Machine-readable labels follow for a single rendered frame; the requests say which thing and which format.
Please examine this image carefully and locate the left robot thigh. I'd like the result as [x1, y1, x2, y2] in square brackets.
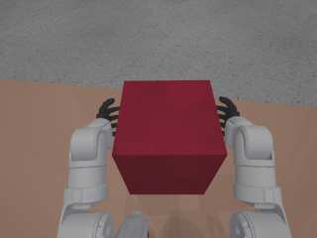
[114, 214, 149, 238]

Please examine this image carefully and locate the robot right forearm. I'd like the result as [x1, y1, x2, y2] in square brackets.
[224, 116, 292, 238]

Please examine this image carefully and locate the left robot upper arm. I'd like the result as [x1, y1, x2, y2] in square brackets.
[57, 210, 114, 238]

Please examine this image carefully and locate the right robot upper arm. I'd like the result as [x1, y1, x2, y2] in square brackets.
[229, 210, 291, 238]

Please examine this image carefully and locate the left robot shin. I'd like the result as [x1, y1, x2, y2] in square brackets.
[132, 211, 143, 216]

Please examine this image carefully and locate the robot left forearm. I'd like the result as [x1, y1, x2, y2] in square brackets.
[56, 118, 114, 238]

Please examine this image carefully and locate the robot right hand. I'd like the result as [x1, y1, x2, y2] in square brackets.
[216, 96, 240, 136]

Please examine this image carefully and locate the robot left hand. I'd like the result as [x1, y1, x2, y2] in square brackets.
[96, 98, 120, 137]

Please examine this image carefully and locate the carton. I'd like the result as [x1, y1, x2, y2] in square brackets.
[112, 80, 228, 195]

